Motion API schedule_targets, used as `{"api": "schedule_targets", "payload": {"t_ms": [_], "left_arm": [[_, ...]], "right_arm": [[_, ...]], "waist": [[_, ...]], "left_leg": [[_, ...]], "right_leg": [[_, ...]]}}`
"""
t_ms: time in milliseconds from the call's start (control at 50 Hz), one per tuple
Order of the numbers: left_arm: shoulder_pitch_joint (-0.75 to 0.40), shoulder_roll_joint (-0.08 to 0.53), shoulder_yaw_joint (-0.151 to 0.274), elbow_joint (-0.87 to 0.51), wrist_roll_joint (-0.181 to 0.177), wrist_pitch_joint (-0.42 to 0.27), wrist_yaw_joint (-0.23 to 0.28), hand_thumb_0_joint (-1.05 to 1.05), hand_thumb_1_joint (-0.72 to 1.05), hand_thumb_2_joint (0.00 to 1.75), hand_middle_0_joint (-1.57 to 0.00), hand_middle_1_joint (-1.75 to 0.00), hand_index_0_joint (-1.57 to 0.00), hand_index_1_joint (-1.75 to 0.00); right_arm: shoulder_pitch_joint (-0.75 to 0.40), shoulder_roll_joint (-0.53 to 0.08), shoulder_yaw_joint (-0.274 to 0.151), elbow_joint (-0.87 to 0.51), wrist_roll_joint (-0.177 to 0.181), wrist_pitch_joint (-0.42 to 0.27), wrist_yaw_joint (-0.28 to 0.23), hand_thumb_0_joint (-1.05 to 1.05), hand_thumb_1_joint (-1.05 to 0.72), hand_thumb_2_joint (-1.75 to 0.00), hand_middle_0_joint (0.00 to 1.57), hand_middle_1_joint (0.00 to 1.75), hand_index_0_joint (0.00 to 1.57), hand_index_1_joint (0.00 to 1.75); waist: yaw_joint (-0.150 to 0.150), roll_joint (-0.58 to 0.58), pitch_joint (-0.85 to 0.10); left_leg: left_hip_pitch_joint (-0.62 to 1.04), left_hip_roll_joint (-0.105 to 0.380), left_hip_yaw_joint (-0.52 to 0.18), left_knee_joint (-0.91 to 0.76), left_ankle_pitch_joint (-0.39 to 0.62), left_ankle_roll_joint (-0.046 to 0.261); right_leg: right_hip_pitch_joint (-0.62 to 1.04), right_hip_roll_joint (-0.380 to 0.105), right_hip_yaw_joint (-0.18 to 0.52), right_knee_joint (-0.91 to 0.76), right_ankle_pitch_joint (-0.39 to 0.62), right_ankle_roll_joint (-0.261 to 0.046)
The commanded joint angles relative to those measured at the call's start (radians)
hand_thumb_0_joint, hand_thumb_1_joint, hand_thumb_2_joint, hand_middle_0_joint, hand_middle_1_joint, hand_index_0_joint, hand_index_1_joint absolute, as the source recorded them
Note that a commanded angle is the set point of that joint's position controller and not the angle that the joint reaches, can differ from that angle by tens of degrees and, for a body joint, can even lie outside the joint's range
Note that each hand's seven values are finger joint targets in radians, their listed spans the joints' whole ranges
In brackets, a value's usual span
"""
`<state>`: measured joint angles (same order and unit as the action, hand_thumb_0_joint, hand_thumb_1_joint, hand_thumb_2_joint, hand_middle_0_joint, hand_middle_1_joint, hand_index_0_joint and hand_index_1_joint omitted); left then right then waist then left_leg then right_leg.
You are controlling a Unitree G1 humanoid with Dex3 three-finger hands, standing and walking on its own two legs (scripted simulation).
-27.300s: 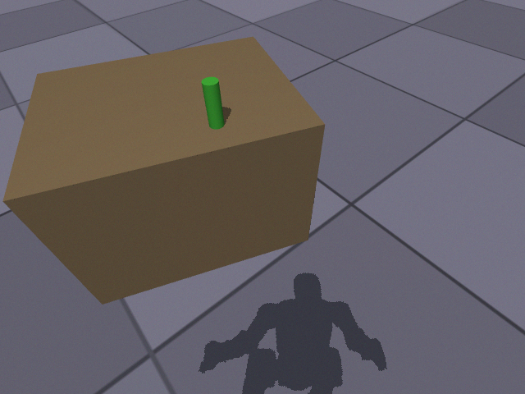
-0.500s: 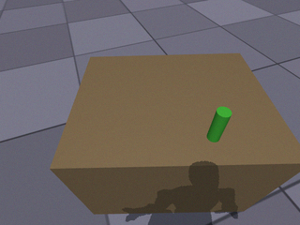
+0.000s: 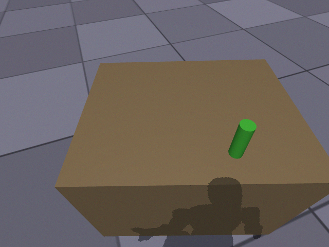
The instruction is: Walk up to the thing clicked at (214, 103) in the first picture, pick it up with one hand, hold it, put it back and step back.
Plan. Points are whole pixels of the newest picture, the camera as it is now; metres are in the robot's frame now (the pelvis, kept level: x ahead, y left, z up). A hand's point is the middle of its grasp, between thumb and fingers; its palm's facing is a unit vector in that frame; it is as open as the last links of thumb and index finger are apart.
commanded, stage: stand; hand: right
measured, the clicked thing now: (241, 140) +0.45 -0.23 -0.06
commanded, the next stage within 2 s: step back in 1.92 s
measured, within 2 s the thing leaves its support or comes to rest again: neither
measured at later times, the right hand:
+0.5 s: hand out of the picture +0.06 -0.25 -0.16, palm faces -0.02 +0.94 -0.35, open 7.3 cm
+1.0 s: hand out of the picture +0.07 -0.25 -0.16, palm faces -0.03 +0.94 -0.34, open 7.3 cm
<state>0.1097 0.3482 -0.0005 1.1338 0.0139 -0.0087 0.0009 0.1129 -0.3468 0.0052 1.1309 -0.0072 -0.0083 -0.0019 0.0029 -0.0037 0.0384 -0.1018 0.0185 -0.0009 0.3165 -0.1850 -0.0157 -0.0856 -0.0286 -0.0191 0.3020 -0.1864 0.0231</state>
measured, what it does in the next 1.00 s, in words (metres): stands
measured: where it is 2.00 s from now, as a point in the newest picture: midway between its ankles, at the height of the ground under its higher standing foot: outside the picture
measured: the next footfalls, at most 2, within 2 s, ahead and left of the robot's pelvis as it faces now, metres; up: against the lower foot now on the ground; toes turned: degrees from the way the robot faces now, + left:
none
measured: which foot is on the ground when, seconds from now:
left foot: down 0.00-1.00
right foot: down 0.00-1.00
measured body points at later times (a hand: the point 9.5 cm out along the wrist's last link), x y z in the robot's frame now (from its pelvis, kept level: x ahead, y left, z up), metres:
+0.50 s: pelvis +0.00 +0.00 +0.00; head +0.00 +0.01 +0.45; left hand +0.06 +0.31 -0.14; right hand +0.06 -0.30 -0.13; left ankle -0.01 +0.13 -0.75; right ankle -0.01 -0.13 -0.75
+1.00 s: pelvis +0.00 +0.00 +0.00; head +0.01 +0.01 +0.45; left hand +0.06 +0.31 -0.14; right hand +0.07 -0.30 -0.13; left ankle -0.01 +0.13 -0.75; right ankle -0.01 -0.13 -0.75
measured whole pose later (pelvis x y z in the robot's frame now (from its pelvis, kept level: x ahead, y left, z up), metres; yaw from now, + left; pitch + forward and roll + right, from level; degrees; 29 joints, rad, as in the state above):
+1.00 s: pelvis +0.00 +0.00 +0.00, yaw +0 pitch -2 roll +0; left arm 0.13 0.35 0.00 1.13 0.01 -0.01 0.00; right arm 0.12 -0.34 0.00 1.13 -0.01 -0.01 0.00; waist 0.00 0.00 0.05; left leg -0.11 0.01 0.00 0.31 -0.18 -0.01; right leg -0.09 -0.04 -0.02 0.31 -0.19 0.03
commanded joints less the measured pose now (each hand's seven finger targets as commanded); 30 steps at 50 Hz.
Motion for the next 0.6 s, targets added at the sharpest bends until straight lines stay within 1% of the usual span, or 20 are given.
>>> {"api": "schedule_targets", "payload": {"t_ms": [0,20,40,60,80,100,120,160,180,220,240,300,320,360,380,460,480,520,560,580], "left_arm": [[-0.016,0.201,0.039,-0.056,-0.003,-0.018,0.011,0.00,0.90,0.90,-0.20,-0.30,-0.20,-0.30],[-0.018,0.209,0.041,-0.058,-0.002,-0.019,0.012,0.00,0.90,0.90,-0.20,-0.30,-0.20,-0.30],[-0.025,0.207,0.041,-0.056,-0.003,-0.018,0.013,0.00,0.90,0.90,-0.20,-0.30,-0.20,-0.30],[-0.019,0.207,0.042,-0.058,-0.001,-0.018,0.012,0.00,0.90,0.90,-0.20,-0.30,-0.20,-0.30],[-0.023,0.210,0.042,-0.057,-0.003,-0.017,0.011,0.00,0.90,0.90,-0.20,-0.30,-0.20,-0.30],[-0.024,0.208,0.043,-0.060,-0.002,-0.017,0.012,0.00,0.90,0.90,-0.20,-0.30,-0.20,-0.30],[-0.030,0.206,0.043,-0.058,-0.003,-0.017,0.011,0.00,0.90,0.90,-0.20,-0.30,-0.20,-0.30],[-0.017,0.204,0.043,-0.060,-0.001,-0.018,0.011,0.00,0.90,0.90,-0.20,-0.30,-0.20,-0.30],[-0.023,0.210,0.045,-0.059,-0.001,-0.019,0.011,0.00,0.90,0.90,-0.20,-0.30,-0.20,-0.30],[-0.017,0.206,0.043,-0.058,-0.002,-0.019,0.010,0.00,0.90,0.90,-0.20,-0.30,-0.20,-0.30],[-0.023,0.213,0.046,-0.060,-0.002,-0.019,0.010,0.00,0.90,0.90,-0.20,-0.30,-0.20,-0.30],[-0.026,0.206,0.046,-0.062,-0.002,-0.015,0.008,0.00,0.90,0.90,-0.20,-0.30,-0.20,-0.30],[-0.018,0.211,0.046,-0.063,-0.003,-0.017,0.009,0.00,0.90,0.90,-0.20,-0.30,-0.20,-0.30],[-0.020,0.209,0.045,-0.064,0.000,-0.018,0.009,0.00,0.90,0.90,-0.20,-0.30,-0.20,-0.30],[-0.017,0.207,0.045,-0.060,-0.002,-0.018,0.010,0.00,0.90,0.90,-0.20,-0.30,-0.20,-0.30],[-0.015,0.208,0.044,-0.059,-0.001,-0.018,0.009,0.00,0.90,0.90,-0.20,-0.30,-0.20,-0.30],[-0.013,0.207,0.043,-0.060,-0.003,-0.018,0.009,0.00,0.90,0.90,-0.20,-0.30,-0.20,-0.30],[-0.010,0.207,0.044,-0.062,-0.002,-0.017,0.008,0.00,0.90,0.90,-0.20,-0.30,-0.20,-0.30],[-0.007,0.203,0.042,-0.059,-0.002,-0.015,0.008,0.00,0.90,0.90,-0.20,-0.30,-0.20,-0.30],[-0.005,0.210,0.044,-0.060,-0.001,-0.014,0.008,0.00,0.90,0.90,-0.20,-0.30,-0.20,-0.30]], "right_arm": [[-0.034,-0.222,-0.041,-0.055,-0.001,-0.024,-0.014,0.00,-0.90,-0.90,0.20,0.30,0.20,0.30],[-0.036,-0.215,-0.041,-0.060,-0.002,-0.024,-0.013,0.00,-0.90,-0.90,0.20,0.30,0.20,0.30],[-0.026,-0.212,-0.038,-0.056,-0.002,-0.022,-0.013,0.00,-0.90,-0.90,0.20,0.30,0.20,0.30],[-0.031,-0.217,-0.041,-0.058,-0.002,-0.023,-0.013,0.00,-0.90,-0.90,0.20,0.30,0.20,0.30],[-0.025,-0.211,-0.038,-0.056,-0.003,-0.022,-0.012,0.00,-0.90,-0.90,0.20,0.30,0.20,0.30],[-0.032,-0.221,-0.042,-0.059,-0.003,-0.022,-0.013,0.00,-0.90,-0.90,0.20,0.30,0.20,0.30],[-0.033,-0.217,-0.042,-0.059,-0.003,-0.022,-0.013,0.00,-0.90,-0.90,0.20,0.30,0.20,0.30],[-0.035,-0.222,-0.043,-0.060,-0.002,-0.021,-0.012,0.00,-0.90,-0.90,0.20,0.30,0.20,0.30],[-0.028,-0.213,-0.041,-0.061,-0.003,-0.022,-0.011,0.00,-0.90,-0.90,0.20,0.30,0.20,0.30],[-0.034,-0.217,-0.042,-0.062,-0.002,-0.021,-0.011,0.00,-0.90,-0.90,0.20,0.30,0.20,0.30],[-0.034,-0.216,-0.044,-0.062,-0.003,-0.021,-0.011,0.00,-0.90,-0.90,0.20,0.30,0.20,0.30],[-0.024,-0.214,-0.041,-0.058,-0.004,-0.023,-0.011,0.00,-0.90,-0.90,0.20,0.30,0.20,0.30],[-0.034,-0.216,-0.042,-0.059,-0.003,-0.023,-0.011,0.00,-0.90,-0.90,0.20,0.30,0.20,0.30],[-0.036,-0.217,-0.043,-0.065,-0.004,-0.023,-0.011,0.00,-0.90,-0.90,0.20,0.30,0.20,0.30],[-0.029,-0.216,-0.043,-0.061,-0.002,-0.022,-0.011,0.00,-0.90,-0.90,0.20,0.30,0.20,0.30],[-0.026,-0.214,-0.041,-0.060,-0.003,-0.023,-0.011,0.00,-0.90,-0.90,0.20,0.30,0.20,0.30],[-0.026,-0.216,-0.041,-0.059,-0.002,-0.023,-0.010,0.00,-0.90,-0.90,0.20,0.30,0.20,0.30],[-0.024,-0.220,-0.042,-0.059,-0.003,-0.023,-0.011,0.00,-0.90,-0.90,0.20,0.30,0.20,0.30],[-0.026,-0.220,-0.042,-0.057,-0.003,-0.023,-0.011,0.00,-0.90,-0.90,0.20,0.30,0.20,0.30],[-0.025,-0.218,-0.042,-0.057,-0.002,-0.024,-0.011,0.00,-0.90,-0.90,0.20,0.30,0.20,0.30]], "waist": [[0.001,0.013,-0.071],[-0.002,0.001,-0.079],[-0.005,0.004,-0.064],[-0.001,0.004,-0.063],[-0.006,-0.002,-0.052],[-0.002,0.007,-0.052],[-0.004,0.002,-0.048],[0.001,0.012,-0.054],[-0.005,0.004,-0.049],[-0.002,0.005,-0.041],[-0.005,0.002,-0.044],[-0.007,0.026,-0.044],[-0.001,0.023,-0.051],[-0.001,0.010,-0.069],[-0.002,0.008,-0.062],[-0.004,0.009,-0.056],[-0.004,0.010,-0.049],[-0.002,0.015,-0.056],[-0.001,0.024,-0.039],[-0.002,0.015,-0.043]], "left_leg": [[0.022,0.116,-0.076,-0.022,0.233,0.033],[0.028,0.118,-0.075,-0.021,0.243,0.035],[0.012,0.113,-0.074,-0.031,0.218,0.032],[0.016,0.116,-0.075,-0.029,0.204,0.035],[0.010,0.112,-0.078,-0.045,0.181,0.030],[0.013,0.116,-0.077,-0.037,0.186,0.033],[0.008,0.114,-0.078,-0.039,0.182,0.032],[0.011,0.115,-0.079,-0.035,0.185,0.036],[0.002,0.112,-0.078,-0.043,0.178,0.033],[0.005,0.113,-0.082,-0.046,0.149,0.033],[0.007,0.114,-0.081,-0.043,0.149,0.034],[-0.018,0.110,-0.079,-0.055,0.126,0.032],[-0.004,0.112,-0.084,-0.053,0.136,0.032],[0.004,0.117,-0.081,-0.040,0.179,0.038],[0.002,0.114,-0.084,-0.043,0.172,0.035],[0.000,0.113,-0.082,-0.042,0.165,0.037],[0.002,0.113,-0.087,-0.047,0.157,0.034],[0.002,0.114,-0.081,-0.042,0.156,0.038],[-0.013,0.110,-0.086,-0.055,0.128,0.034],[-0.001,0.113,-0.088,-0.054,0.131,0.034]], "right_leg": [[0.022,-0.113,0.077,-0.036,0.225,-0.036],[0.026,-0.114,0.075,-0.029,0.235,-0.038],[0.023,-0.113,0.078,-0.039,0.215,-0.035],[0.023,-0.113,0.076,-0.039,0.205,-0.036],[0.007,-0.108,0.075,-0.040,0.168,-0.034],[0.011,-0.110,0.075,-0.042,0.168,-0.037],[0.010,-0.110,0.079,-0.043,0.168,-0.036],[0.013,-0.112,0.078,-0.045,0.178,-0.037],[0.016,-0.110,0.075,-0.044,0.168,-0.036],[-0.004,-0.105,0.075,-0.052,0.129,-0.033],[0.001,-0.107,0.078,-0.051,0.128,-0.038],[0.015,-0.111,0.084,-0.051,0.132,-0.039],[0.013,-0.108,0.078,-0.045,0.123,-0.040],[0.025,-0.112,0.076,-0.040,0.168,-0.039],[0.021,-0.110,0.076,-0.043,0.154,-0.037],[0.018,-0.114,0.078,-0.043,0.159,-0.038],[0.009,-0.110,0.075,-0.043,0.135,-0.036],[0.015,-0.114,0.081,-0.044,0.148,-0.039],[0.007,-0.111,0.078,-0.046,0.122,-0.037],[0.004,-0.110,0.076,-0.041,0.114,-0.039]]}}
